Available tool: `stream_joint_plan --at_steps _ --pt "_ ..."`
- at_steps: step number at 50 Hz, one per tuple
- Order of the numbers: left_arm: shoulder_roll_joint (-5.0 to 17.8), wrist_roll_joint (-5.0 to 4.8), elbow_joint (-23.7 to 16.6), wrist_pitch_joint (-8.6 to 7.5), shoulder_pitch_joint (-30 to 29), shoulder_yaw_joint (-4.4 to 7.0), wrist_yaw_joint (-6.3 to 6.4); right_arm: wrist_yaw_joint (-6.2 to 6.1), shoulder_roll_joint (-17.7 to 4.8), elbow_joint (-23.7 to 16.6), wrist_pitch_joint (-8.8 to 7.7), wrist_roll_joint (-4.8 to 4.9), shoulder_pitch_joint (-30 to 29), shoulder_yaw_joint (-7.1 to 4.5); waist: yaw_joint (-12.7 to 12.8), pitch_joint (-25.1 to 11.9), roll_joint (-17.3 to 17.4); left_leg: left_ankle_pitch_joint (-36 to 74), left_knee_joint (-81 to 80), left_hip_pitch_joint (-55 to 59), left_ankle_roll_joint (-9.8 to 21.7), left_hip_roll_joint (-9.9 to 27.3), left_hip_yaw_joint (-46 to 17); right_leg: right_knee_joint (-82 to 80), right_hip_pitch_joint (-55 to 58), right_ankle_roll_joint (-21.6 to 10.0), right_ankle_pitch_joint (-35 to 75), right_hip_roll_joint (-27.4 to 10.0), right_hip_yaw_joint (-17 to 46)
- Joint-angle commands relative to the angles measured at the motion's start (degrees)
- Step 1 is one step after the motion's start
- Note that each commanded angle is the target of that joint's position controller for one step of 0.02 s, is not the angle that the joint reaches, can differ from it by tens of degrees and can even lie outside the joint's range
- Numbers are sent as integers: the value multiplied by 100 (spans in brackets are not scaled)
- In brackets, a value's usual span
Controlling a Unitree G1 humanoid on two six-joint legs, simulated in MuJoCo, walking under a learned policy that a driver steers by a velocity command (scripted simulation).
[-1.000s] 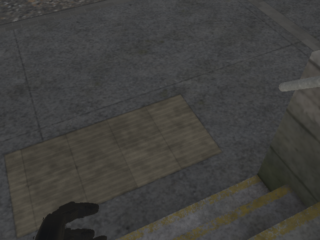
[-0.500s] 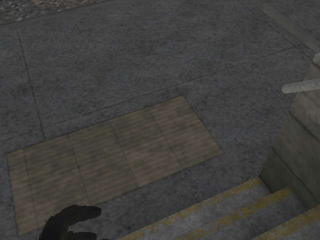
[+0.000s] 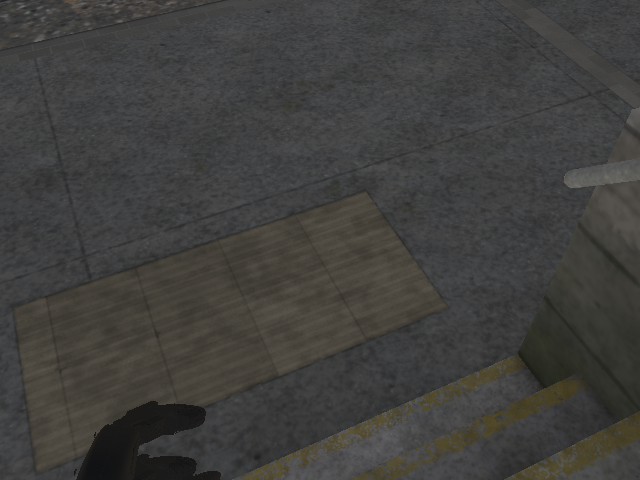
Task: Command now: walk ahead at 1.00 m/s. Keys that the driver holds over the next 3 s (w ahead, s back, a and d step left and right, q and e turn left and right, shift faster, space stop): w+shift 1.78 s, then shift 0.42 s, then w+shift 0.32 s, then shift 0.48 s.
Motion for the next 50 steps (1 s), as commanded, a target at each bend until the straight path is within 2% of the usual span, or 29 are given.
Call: stream_joint_plan --at_steps 1,7,11,18,23,25,33,35,41,43,48,50 --pt "566 0 -552 -103 -750 155 11 -7 -539 -432 -84 1 -420 -126 3 -913 -63 1420 -278 -418 384 470 -413 -281 763 235 1674 -817 950" --pt "572 4 -550 -106 -771 147 10 4 -537 -445 -84 -4 -439 -130 5 -841 -79 1330 -315 -453 389 468 -429 -306 723 234 1585 -812 949" --pt "559 9 -551 -115 -735 145 16 -12 -541 -454 -96 4 -420 -129 10 -953 -62 1480 -280 -419 379 474 -433 -263 806 233 1741 -820 948" --pt "554 0 -565 -107 -781 135 15 1 -531 -476 -85 -7 -446 -122 1 -869 -75 1379 -298 -443 377 469 -446 -289 733 239 1666 -820 953" --pt "529 6 -547 -119 -744 121 23 -6 -546 -473 -86 14 -402 -130 -11 -962 -43 1336 -306 -399 379 484 -468 -289 778 235 1625 -832 963" --pt "552 3 -571 -109 -788 129 19 1 -528 -500 -89 -9 -471 -119 2 -867 -66 1363 -304 -447 371 471 -463 -291 726 241 1652 -822 952" --pt "515 5 -560 -118 -760 112 26 -3 -536 -512 -88 10 -440 -126 -13 -963 -40 1323 -305 -392 371 484 -491 -291 761 241 1627 -838 961" --pt "538 2 -586 -112 -803 119 20 7 -520 -537 -92 -12 -502 -114 -1 -871 -69 1367 -304 -437 370 472 -488 -293 707 246 1661 -830 951" --pt "500 9 -572 -123 -767 103 30 -2 -530 -535 -91 11 -457 -121 -15 -972 -32 1355 -306 -393 366 489 -511 -275 768 245 1661 -843 956" --pt "523 4 -598 -116 -809 110 25 8 -513 -562 -95 -11 -522 -108 -1 -882 -62 1400 -303 -440 364 477 -508 -275 716 250 1704 -837 946" --pt "496 9 -579 -128 -771 98 34 2 -529 -560 -95 9 -480 -117 -15 -978 -32 1357 -308 -391 367 489 -532 -272 761 248 1667 -851 952" --pt "517 4 -606 -121 -816 105 28 12 -510 -586 -99 -14 -544 -103 -3 -884 -62 1404 -305 -438 365 476 -529 -272 707 254 1710 -844 940"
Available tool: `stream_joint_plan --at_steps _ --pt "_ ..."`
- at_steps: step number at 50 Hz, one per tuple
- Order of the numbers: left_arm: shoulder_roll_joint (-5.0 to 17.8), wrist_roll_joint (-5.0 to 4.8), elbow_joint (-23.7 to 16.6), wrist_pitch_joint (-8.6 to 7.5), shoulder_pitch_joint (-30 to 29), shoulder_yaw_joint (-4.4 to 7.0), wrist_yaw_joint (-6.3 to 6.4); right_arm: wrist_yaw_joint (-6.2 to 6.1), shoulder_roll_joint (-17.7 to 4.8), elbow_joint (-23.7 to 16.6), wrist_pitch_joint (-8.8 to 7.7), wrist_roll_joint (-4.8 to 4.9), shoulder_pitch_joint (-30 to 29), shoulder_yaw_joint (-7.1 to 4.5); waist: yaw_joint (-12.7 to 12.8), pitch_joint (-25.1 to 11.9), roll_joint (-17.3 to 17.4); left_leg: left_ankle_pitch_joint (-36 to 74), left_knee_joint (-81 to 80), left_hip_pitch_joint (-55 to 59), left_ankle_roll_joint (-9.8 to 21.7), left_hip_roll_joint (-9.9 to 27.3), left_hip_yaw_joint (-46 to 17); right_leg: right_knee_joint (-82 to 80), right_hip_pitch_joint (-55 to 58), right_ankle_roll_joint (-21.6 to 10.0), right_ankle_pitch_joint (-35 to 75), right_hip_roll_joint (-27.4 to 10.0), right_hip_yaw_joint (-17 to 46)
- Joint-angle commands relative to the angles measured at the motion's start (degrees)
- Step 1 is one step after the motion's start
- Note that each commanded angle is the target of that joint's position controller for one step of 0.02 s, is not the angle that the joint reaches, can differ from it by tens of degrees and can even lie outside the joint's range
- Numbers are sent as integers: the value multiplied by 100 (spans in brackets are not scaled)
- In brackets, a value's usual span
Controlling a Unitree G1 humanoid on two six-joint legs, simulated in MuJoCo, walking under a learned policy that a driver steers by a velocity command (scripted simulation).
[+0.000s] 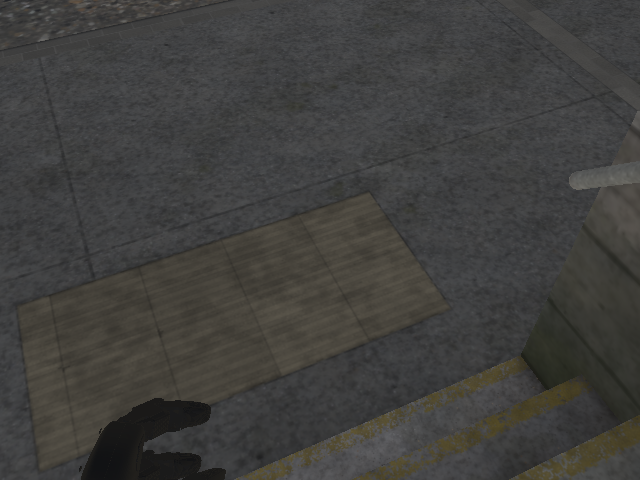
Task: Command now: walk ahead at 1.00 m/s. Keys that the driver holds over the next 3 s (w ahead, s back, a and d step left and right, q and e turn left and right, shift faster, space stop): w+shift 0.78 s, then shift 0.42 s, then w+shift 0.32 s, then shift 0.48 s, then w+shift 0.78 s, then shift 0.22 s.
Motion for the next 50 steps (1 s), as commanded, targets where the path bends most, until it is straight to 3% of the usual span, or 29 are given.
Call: stream_joint_plan --at_steps 1,38,43,47,50 --pt "544 0 -569 -103 -788 156 10 -6 -529 -468 -94 -10 -497 -123 6 -918 -61 1435 -303 -384 308 534 -497 -223 728 172 1706 -791 896" --pt "512 -21 -626 -115 -808 155 14 31 -504 -595 -94 -20 -584 -108 -40 -901 -73 1277 -343 -409 337 488 -613 -195 668 181 1734 -852 820" --pt "496 55 -515 -193 -419 117 12 32 -482 -551 -143 -92 -219 -71 -47 -1380 -79 1890 -104 -207 266 489 -664 -3 929 126 2661 -952 906" --pt "395 54 -416 -188 -375 34 -60 134 -352 -455 -145 -164 -18 5 -69 -1068 -110 1276 -445 -392 182 575 -802 -380 691 194 2240 -1067 1081" --pt "419 90 -183 -151 -176 33 -105 187 -341 -316 -129 -186 161 22 -45 -842 -108 1133 -738 -473 91 667 -896 -752 623 320 1970 -1143 1134"
Over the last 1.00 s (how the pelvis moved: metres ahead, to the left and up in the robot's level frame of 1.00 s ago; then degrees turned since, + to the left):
0.00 0.01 0.00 0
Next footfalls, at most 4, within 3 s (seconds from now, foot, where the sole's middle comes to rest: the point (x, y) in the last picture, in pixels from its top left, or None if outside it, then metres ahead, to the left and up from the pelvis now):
none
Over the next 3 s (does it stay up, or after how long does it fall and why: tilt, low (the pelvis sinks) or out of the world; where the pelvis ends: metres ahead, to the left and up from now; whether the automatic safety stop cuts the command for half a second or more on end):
stays up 0.00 0.02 0.00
